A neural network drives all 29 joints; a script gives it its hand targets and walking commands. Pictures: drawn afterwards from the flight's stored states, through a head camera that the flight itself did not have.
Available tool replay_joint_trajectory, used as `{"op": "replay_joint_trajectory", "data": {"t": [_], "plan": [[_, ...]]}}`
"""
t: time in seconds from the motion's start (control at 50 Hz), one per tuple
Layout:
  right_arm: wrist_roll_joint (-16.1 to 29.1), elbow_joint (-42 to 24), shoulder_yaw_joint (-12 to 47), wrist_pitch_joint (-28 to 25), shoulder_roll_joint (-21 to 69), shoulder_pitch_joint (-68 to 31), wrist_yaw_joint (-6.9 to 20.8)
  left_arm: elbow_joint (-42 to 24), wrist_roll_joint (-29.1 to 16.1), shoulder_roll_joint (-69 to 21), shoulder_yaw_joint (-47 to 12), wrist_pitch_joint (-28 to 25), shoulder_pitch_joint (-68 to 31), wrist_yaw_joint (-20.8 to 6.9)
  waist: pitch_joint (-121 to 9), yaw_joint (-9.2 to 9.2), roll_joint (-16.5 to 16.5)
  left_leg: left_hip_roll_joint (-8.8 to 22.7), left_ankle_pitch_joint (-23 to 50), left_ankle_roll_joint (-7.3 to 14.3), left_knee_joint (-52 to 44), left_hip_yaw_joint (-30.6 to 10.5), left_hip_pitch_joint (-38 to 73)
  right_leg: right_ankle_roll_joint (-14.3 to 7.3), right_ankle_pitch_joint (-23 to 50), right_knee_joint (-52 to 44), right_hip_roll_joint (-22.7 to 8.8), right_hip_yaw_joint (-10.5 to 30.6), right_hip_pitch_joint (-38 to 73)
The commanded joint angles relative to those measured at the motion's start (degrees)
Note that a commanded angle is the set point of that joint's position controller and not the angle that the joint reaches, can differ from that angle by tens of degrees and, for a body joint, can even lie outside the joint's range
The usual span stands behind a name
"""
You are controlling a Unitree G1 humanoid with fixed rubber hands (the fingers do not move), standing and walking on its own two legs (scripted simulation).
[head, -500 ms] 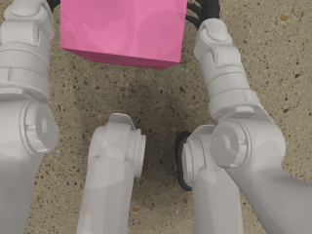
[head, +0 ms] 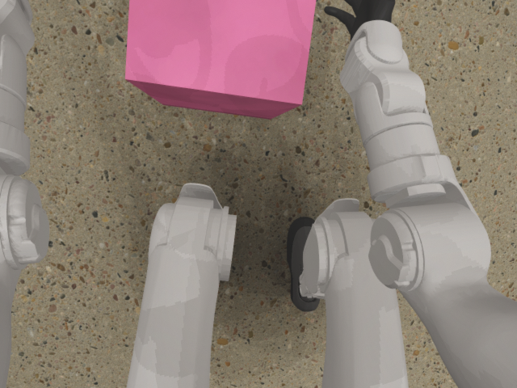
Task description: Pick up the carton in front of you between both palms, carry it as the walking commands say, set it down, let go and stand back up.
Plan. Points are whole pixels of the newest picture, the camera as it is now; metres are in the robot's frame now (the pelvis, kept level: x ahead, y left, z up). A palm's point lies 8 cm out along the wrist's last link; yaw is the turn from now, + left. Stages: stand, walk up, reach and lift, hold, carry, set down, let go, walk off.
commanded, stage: set down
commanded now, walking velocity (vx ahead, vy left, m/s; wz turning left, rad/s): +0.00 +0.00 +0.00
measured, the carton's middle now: (224, 38) +0.55 +0.11 -0.27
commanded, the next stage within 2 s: let go in 0.78 s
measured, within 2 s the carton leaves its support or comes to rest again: neither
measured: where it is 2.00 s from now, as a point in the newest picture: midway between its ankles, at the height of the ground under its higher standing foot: (254, 275)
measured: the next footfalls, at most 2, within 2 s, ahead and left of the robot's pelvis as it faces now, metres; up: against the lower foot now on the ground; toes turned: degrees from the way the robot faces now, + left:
none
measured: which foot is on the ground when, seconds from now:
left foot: down 0.00-1.00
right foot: down 0.00-1.00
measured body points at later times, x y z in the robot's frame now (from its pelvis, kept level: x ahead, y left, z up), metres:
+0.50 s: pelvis +0.02 -0.01 +0.14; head +0.35 +0.05 +0.44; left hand +0.54 +0.32 +0.04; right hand +0.56 -0.08 +0.02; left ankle +0.12 +0.10 -0.36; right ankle +0.12 -0.13 -0.36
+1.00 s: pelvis +0.05 +0.01 +0.27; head +0.32 +0.06 +0.62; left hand +0.51 +0.32 +0.17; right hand +0.51 -0.10 +0.16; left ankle +0.12 +0.10 -0.36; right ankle +0.12 -0.13 -0.36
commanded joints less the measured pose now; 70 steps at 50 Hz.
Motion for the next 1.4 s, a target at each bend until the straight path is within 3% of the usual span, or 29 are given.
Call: {"op": "replay_joint_trajectory", "data": {"t": [0.0, 0.04, 0.06, 0.08, 0.16, 0.18, 0.2, 0.24, 0.26, 0.3, 0.32, 0.38, 0.4, 0.44, 0.46, 0.54, 0.58, 0.66, 0.68, 0.74, 0.82, 0.88, 0.98, 1.06, 1.2, 1.22, 1.26, 1.28, 1.38], "plan": [[-9.4, -5.9, -9.8, -0.2, -6.9, -11.0, 0.9, -7.0, 5.2, 4.7, 3.6, 1.2, -12.8, 0.4, -71.7, -2.56, 13.8, 1.5, 23.4, -3.5, -22.2, -7.0, 53.8, -2.4, 5.6, -12.8, 0.8, -7.8, 11.0], [-8.6, -3.1, -8.0, 0.5, -2.7, -9.0, 1.7, -3.6, 3.7, 1.3, 5.1, 2.1, -10.1, 0.6, -66.6, -1.9, 8.9, 0.6, 15.7, -4.1, -26.4, -6.4, 49.4, -2.2, 3.5, -15.4, 0.3, -8.4, 9.2], [-7.4, -2.2, -8.1, 0.4, -0.9, -8.5, 2.3, -2.1, 4.5, -1.9, 0.9, 2.2, -11.6, 0.2, -67.2, -1.51, 15.1, 1.5, 13.6, -4.1, -29.3, -7.9, 50.5, -2.3, 6.4, -14.6, 0.7, -8.2, 10.9], [-9.0, -3.9, -7.9, 0.1, -1.5, -6.6, 2.4, -2.0, 3.0, -0.1, 3.0, 2.2, -10.1, 0.6, -64.9, -5.77, 12.0, 1.8, 9.8, -3.9, -31.0, -8.9, 48.1, -2.5, 7.9, -16.1, 0.1, -7.8, 14.4], [-8.3, -7.9, -6.3, 1.4, -1.3, -9.5, 1.8, -9.3, 5.9, 3.1, 7.2, 1.7, -11.0, 0.9, -75.5, 1.53, 11.0, -0.7, 16.4, -4.8, -32.8, -2.1, 51.0, -2.1, 8.5, -24.3, 0.4, -6.0, 24.7], [-6.7, -9.2, -6.3, 1.3, -1.9, -11.0, 1.4, -6.6, 8.3, 6.9, 8.2, 1.9, -13.5, 0.8, -78.3, -2.72, 11.0, 0.4, 15.6, -3.5, -32.3, -2.1, 54.9, -1.6, 9.1, -25.2, 0.7, -6.9, 25.7], [-6.8, -9.7, -4.5, 1.8, 0.1, -10.1, 1.0, -8.5, 7.0, 5.5, 9.2, 1.9, -11.8, 0.2, -75.5, 2.1, 8.6, -0.7, 17.0, -3.7, -35.1, -0.3, 48.6, -2.5, 8.7, -28.7, 0.4, -4.6, 31.2], [-8.2, -6.2, -4.5, 2.2, 2.6, -6.3, 1.1, -2.4, 8.2, 7.1, 9.3, 2.1, -8.7, -0.7, -71.9, -0.04, 2.3, -1.0, 16.0, -2.9, -36.6, 1.0, 41.3, -1.3, 10.9, -30.8, 0.3, -3.9, 38.1], [-7.6, -11.0, -5.5, 1.4, -0.1, -7.0, 0.9, -9.3, 7.5, 5.5, 8.9, 1.2, -8.1, -0.7, -76.4, 0.45, 8.3, -0.6, 21.1, -4.1, -35.9, 1.0, 44.0, -2.1, 15.7, -29.4, 0.6, -3.5, 39.8], [-8.7, -10.6, -5.2, 1.0, 0.9, -6.7, 1.4, -9.7, 6.5, 3.7, 8.1, 0.4, -8.5, -0.9, -76.6, -2.11, 5.3, -0.4, 24.1, -3.9, -37.1, 0.5, 45.9, -1.9, 16.6, -31.3, 0.5, -4.7, 37.8], [-6.2, -14.5, -2.2, 1.1, 1.3, -7.2, 1.4, -10.7, 7.2, 7.2, 9.9, 0.1, -8.2, -1.6, -81.2, 2.25, 7.6, -0.1, 23.6, -3.5, -35.8, 1.8, 46.0, -1.5, 19.1, -31.9, 0.5, -2.3, 42.1], [-8.2, -12.5, -4.3, 1.3, -0.1, -4.4, 1.5, -8.8, 7.3, 6.0, 11.8, 0.3, -6.8, -2.3, -76.8, -0.2, 5.3, -0.3, 24.8, -3.7, -38.7, 0.6, 48.4, -1.0, 17.2, -35.4, 0.0, -4.1, 37.3], [-6.7, -13.0, -1.8, 2.0, 2.4, -2.6, 1.2, -10.5, 8.2, 7.7, 12.2, -0.2, -4.7, -3.1, -81.4, 2.52, 4.2, -0.6, 26.2, -3.5, -40.8, 1.1, 47.7, -0.9, 19.8, -37.1, -0.1, -2.1, 44.4], [-5.8, -18.5, -1.7, 1.6, 1.7, 2.2, 0.8, -14.7, 6.1, 7.0, 11.0, -0.6, -3.5, -3.4, -87.7, -1.65, 5.8, -0.6, 28.8, -3.7, -42.6, 1.4, 55.2, -0.4, 23.3, -38.1, 0.2, -3.6, 49.3], [-5.4, -20.9, -0.5, 2.4, 2.5, 1.7, 0.6, -14.2, 8.2, 7.1, 11.7, -0.1, -1.4, -4.0, -84.5, 2.56, 7.5, -0.5, 30.2, -3.2, -43.7, 0.9, 54.3, -0.9, 23.8, -39.2, 0.5, -1.5, 48.3], [-7.4, -21.6, -2.7, 3.5, 2.4, 3.8, 1.0, -15.2, 4.7, 5.8, 9.6, 2.5, -1.9, -5.3, -89.9, -2.81, 5.8, -1.2, 38.2, -3.7, -48.1, 1.0, 67.4, -0.1, 27.8, -46.2, 0.6, -3.2, 52.3], [-5.9, -24.7, 0.5, 3.3, 2.1, 5.5, 1.3, -16.7, 7.8, 7.8, 12.1, 1.9, -0.6, -4.9, -90.0, 3.05, 8.6, -1.2, 43.1, -3.3, -50.1, 1.1, 72.6, -0.3, 27.2, -47.8, 0.7, -2.7, 50.3], [-9.7, -15.2, -3.8, 2.5, 5.2, 11.2, 3.2, -8.0, 11.4, 2.3, 11.8, 1.4, 2.8, -4.7, -73.2, 0.5, 11.0, 0.4, 46.2, -3.2, -55.4, -3.1, 80.5, 0.3, 19.7, -55.0, -0.3, -2.4, 32.4], [-11.3, -11.3, -7.5, 1.9, 4.4, 15.7, 3.7, -13.4, 11.8, 0.3, 12.3, 0.6, 1.7, -5.2, -73.8, -3.77, 14.1, 0.4, 41.1, -4.6, -57.2, -1.6, 78.8, -0.3, 22.2, -55.4, -0.3, -3.0, 36.9], [-11.9, -16.3, -10.1, -0.3, 2.1, 13.9, 4.9, -13.3, 13.6, -1.4, 14.5, -0.5, 4.2, -4.6, -79.6, -2.64, 12.5, 0.9, 53.8, -4.4, -58.7, -4.7, 93.0, 0.2, 23.2, -59.9, -0.6, -2.2, 34.8], [-15.0, -14.0, -7.1, -0.6, 4.1, 19.8, 5.2, -8.2, 15.5, 0.7, 14.6, -0.5, 11.2, -4.2, -77.5, -4.15, 9.9, 0.6, 44.9, -4.5, -65.0, -3.4, 90.7, -0.3, 23.8, -63.9, -1.5, -2.9, 45.5], [-15.8, -16.4, -6.3, -0.8, 4.4, 24.3, 7.2, -7.3, 17.4, -3.7, 16.0, -0.6, 18.6, -3.5, -72.6, 0.63, 5.7, -0.2, 39.5, -3.2, -68.6, -3.4, 87.5, -0.1, 20.6, -66.0, -1.6, -3.0, 50.1], [-16.7, -24.1, -1.0, -2.4, -2.0, 37.4, 8.9, -27.6, 15.1, -6.0, 12.3, -2.1, 26.5, -0.7, -81.4, -3.35, 12.7, 0.4, 46.6, -5.1, -71.3, -4.5, 105.8, -2.4, 23.1, -70.1, -2.4, -2.8, 55.7], [-15.3, -24.0, 4.2, -3.4, 0.5, 44.2, 11.3, -24.6, 14.4, -5.2, 11.7, -3.0, 40.6, -0.1, -66.5, -2.85, 4.1, 1.1, 34.8, -3.4, -77.0, -6.2, 101.8, -2.6, 18.1, -74.6, -2.8, -1.2, 59.7], [-10.0, -24.7, 6.1, -6.0, -1.4, 54.8, 13.5, -28.0, 8.7, -13.6, 4.9, -5.8, 54.7, -0.6, -55.6, -3.58, 11.7, 1.8, 35.1, -4.7, -82.3, -4.0, 101.5, -3.8, 23.0, -79.0, -4.1, 0.3, 72.8], [-11.5, -23.8, 6.5, -6.5, -1.6, 59.6, 13.6, -27.4, 8.8, -11.9, 6.1, -6.7, 58.5, -0.1, -55.8, -5.45, 6.4, 2.1, 37.4, -4.2, -81.8, -4.3, 103.7, -3.3, 24.8, -79.1, -3.6, -0.3, 76.4], [-10.7, -20.4, 4.9, -7.3, -3.5, 62.5, 14.1, -25.8, 10.8, -12.0, 7.1, -6.8, 63.6, -0.2, -48.9, -3.01, 11.1, 2.2, 33.8, -4.2, -84.3, -4.9, 103.7, -4.0, 21.6, -80.2, -4.7, 0.7, 75.3], [-12.9, -19.7, 6.6, -7.1, -3.5, 67.6, 14.8, -26.0, 10.4, -12.3, 6.6, -6.9, 66.2, -0.1, -46.0, -5.99, 5.7, 2.0, 29.0, -4.4, -86.5, -3.4, 101.0, -4.1, 21.2, -83.9, -4.6, 0.8, 83.1], [-8.5, -22.7, 8.3, -9.2, -4.5, 74.4, 16.4, -31.4, 11.4, -12.5, 5.2, -8.4, 73.9, 1.2, -42.1, -3.72, 6.4, 2.1, 28.3, -3.8, -90.4, -3.7, 105.6, -3.7, 23.2, -85.9, -5.7, 1.3, 92.6]]}}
